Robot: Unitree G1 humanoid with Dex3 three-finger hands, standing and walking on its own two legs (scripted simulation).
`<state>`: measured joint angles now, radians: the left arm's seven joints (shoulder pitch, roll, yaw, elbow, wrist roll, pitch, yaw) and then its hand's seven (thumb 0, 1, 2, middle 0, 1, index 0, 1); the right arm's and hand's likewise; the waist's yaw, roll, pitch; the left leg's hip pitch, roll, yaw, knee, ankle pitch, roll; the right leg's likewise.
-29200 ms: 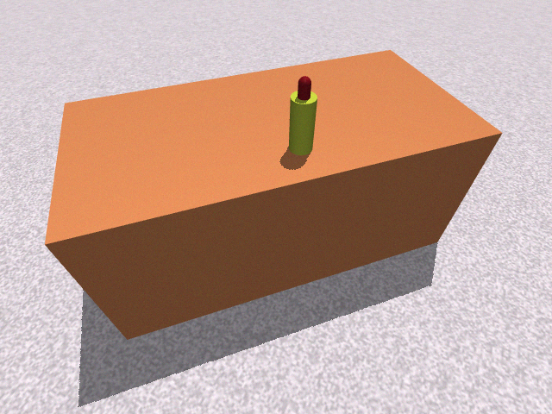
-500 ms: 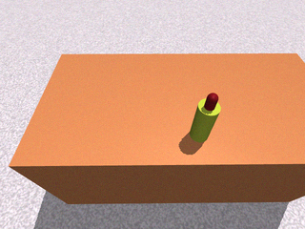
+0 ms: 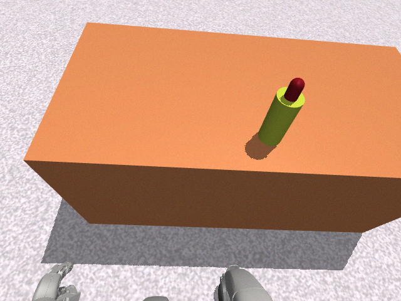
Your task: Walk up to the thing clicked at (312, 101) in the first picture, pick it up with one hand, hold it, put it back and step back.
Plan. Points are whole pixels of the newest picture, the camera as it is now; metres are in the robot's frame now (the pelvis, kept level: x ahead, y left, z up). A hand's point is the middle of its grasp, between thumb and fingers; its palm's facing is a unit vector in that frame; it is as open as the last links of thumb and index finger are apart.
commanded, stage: step back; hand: right
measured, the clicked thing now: (282, 112) +0.58 -0.23 -0.04
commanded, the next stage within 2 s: none
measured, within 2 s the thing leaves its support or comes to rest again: neither
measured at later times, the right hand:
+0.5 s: hand out of the picture +0.00 -0.26 -0.14, palm faces +0.07 +0.94 -0.34, open 7.4 cm
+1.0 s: hand out of the picture -0.17 -0.26 -0.11, palm faces +0.03 +0.88 -0.47, open 7.4 cm
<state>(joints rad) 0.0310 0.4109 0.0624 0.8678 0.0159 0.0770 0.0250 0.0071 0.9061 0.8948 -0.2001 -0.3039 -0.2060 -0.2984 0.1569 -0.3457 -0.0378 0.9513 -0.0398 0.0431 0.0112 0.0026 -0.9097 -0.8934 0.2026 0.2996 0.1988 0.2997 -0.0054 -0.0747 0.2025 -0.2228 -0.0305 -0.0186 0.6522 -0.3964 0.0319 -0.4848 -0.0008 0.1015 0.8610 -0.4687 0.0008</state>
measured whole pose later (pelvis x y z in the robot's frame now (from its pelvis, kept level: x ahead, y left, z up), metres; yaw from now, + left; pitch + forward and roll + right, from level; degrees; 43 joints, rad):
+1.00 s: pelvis -0.25 +0.02 +0.01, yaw -6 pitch -2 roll -1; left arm 0.20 0.43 0.10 0.82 0.03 0.09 -0.01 0.01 0.91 0.89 -0.20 -0.30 -0.21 -0.30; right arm 0.15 -0.36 -0.04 0.84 -0.04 0.01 -0.02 0.01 -0.90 -0.89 0.21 0.30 0.20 0.30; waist 0.03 -0.06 0.16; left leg -0.33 0.05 0.00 0.56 -0.20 0.00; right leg -0.39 0.08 0.19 1.12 -0.47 0.04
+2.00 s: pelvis -0.53 -0.05 +0.01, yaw -5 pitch -2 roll +0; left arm 0.27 0.35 0.05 0.97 0.04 -0.01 0.00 0.01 0.90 0.89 -0.20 -0.30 -0.21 -0.30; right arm 0.21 -0.42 -0.05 0.94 -0.02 0.04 0.01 0.00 -0.91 -0.89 0.20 0.30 0.20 0.30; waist 0.04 0.06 0.04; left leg -0.39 -0.02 -0.12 0.85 -0.42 -0.01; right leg -0.21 0.00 0.03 0.60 -0.35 0.00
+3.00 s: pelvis -0.47 -0.01 +0.02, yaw -1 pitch -3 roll +0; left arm 0.08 0.36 0.00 1.10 0.00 0.00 0.00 0.01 0.91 0.90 -0.20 -0.30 -0.20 -0.30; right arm 0.06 -0.33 -0.01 1.07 -0.01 -0.02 0.00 0.00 -0.91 -0.89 0.20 0.30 0.20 0.30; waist 0.02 -0.02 0.07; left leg -0.12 -0.01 0.01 0.43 -0.27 0.01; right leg -0.13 -0.07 -0.02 0.41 -0.23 0.05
